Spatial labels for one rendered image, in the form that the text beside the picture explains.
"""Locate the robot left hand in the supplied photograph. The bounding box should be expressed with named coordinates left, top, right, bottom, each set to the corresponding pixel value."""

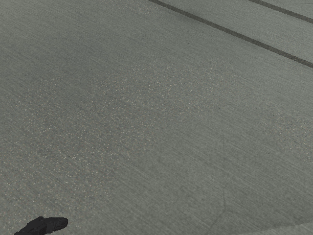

left=14, top=216, right=68, bottom=235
